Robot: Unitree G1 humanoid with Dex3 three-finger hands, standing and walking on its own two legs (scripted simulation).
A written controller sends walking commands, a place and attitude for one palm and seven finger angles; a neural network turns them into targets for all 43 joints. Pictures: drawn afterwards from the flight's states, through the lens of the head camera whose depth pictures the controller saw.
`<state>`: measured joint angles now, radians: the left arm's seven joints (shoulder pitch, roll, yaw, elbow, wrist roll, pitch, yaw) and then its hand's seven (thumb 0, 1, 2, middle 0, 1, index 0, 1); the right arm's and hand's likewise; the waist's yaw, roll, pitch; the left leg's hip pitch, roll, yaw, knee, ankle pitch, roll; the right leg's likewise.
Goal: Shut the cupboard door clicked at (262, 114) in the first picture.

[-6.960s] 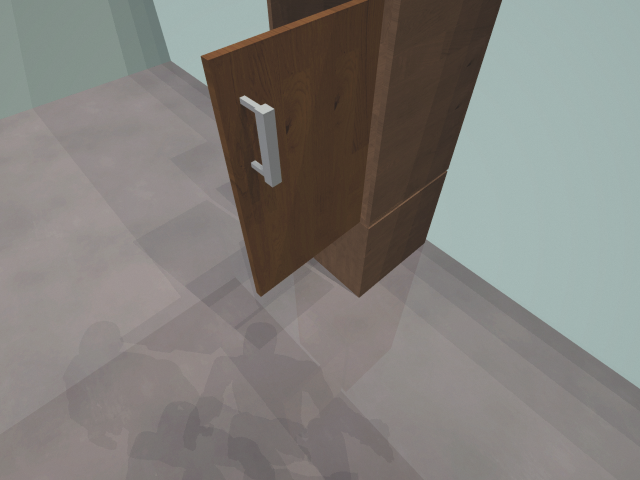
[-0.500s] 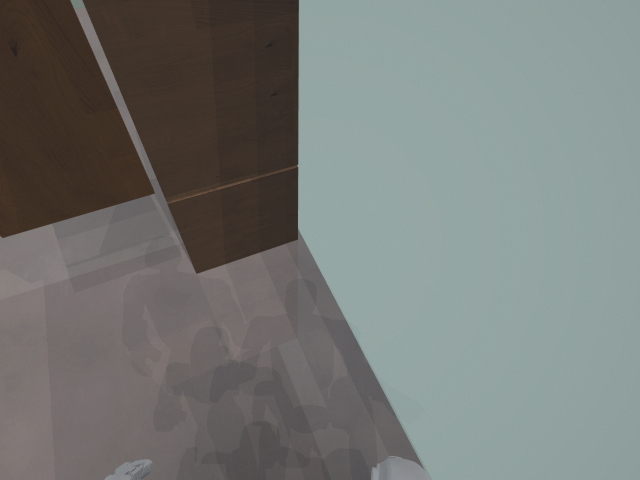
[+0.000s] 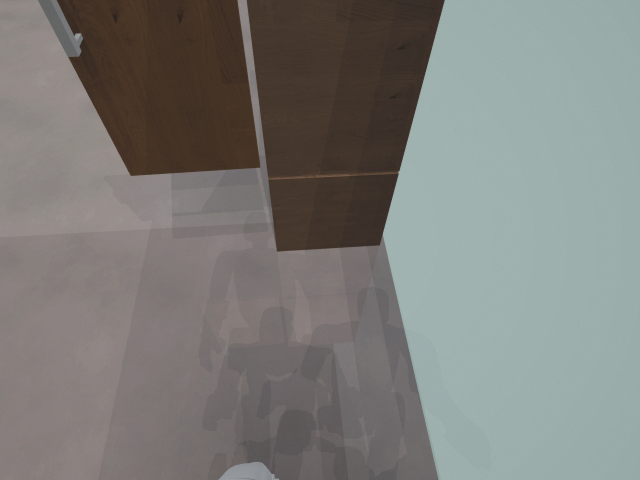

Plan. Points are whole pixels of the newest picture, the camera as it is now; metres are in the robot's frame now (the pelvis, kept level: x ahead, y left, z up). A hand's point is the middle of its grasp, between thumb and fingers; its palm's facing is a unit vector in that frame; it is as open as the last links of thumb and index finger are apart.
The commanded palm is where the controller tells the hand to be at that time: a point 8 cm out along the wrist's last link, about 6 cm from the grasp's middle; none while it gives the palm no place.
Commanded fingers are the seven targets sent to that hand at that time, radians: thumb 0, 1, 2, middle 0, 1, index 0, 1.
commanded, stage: turn to face it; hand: left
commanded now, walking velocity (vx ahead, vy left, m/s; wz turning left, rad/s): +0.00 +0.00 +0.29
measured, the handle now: (59, 11) +0.84 +0.54 +0.12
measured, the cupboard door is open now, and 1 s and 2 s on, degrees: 92 92 92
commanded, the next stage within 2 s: take the last steps up to it in 0.24 s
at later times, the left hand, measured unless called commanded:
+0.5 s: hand out of the picture +0.04 +0.19 -0.16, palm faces +0.17 -0.95 -0.25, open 7.4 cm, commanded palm none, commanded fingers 0.00 0.90 0.90 -0.20 -0.30 -0.20 -0.30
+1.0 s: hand out of the picture +0.04 +0.29 -0.18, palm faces +0.29 -0.93 -0.20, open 7.4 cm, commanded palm none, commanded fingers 0.00 0.90 0.90 -0.20 -0.30 -0.20 -0.30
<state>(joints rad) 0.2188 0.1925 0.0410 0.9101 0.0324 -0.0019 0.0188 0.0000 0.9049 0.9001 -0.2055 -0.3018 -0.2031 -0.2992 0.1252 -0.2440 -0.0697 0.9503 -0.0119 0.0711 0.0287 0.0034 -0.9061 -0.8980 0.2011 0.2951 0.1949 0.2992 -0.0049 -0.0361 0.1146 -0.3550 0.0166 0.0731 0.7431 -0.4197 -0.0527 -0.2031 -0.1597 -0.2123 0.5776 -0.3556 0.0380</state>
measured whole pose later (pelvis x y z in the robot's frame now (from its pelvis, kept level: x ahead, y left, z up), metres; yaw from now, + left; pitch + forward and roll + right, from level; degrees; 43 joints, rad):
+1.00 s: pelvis +0.11 +0.12 +0.00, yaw +13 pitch +1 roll +2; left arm 0.31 0.19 0.06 1.10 0.03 0.00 0.00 0.01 0.91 0.90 -0.20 -0.30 -0.20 -0.30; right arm 0.19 -0.16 -0.04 1.00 -0.02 -0.06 -0.02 -0.01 -0.92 -0.90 0.20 0.30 0.20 0.30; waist 0.03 -0.04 0.06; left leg -0.26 0.01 0.18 0.51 -0.27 0.04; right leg -0.47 -0.14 -0.07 1.18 -0.38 0.00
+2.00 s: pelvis +0.43 +0.22 +0.00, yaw +10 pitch +1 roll +1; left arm 0.20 0.19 0.05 1.01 0.03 0.02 0.02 0.01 0.93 0.90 -0.20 -0.30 -0.20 -0.30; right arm 0.21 -0.16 -0.04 1.07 -0.02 0.02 -0.03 0.00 -0.93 -0.90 0.21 0.30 0.20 0.30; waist 0.00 -0.01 0.06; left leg -0.28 0.06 0.16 0.59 -0.31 0.00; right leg -0.33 -0.05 -0.08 0.62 -0.28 -0.01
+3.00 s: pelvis +0.39 +0.22 +0.01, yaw +11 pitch -1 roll +0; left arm 0.26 0.16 0.01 1.12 0.01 0.00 0.03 0.01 0.92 0.90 -0.20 -0.30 -0.20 -0.30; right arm 0.30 -0.15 -0.01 1.17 -0.01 0.02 -0.02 0.00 -0.91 -0.90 0.20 0.30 0.20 0.30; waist -0.01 -0.02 0.04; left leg -0.20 0.02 0.08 0.42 -0.20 0.00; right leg -0.12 -0.01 -0.01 0.43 -0.29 0.00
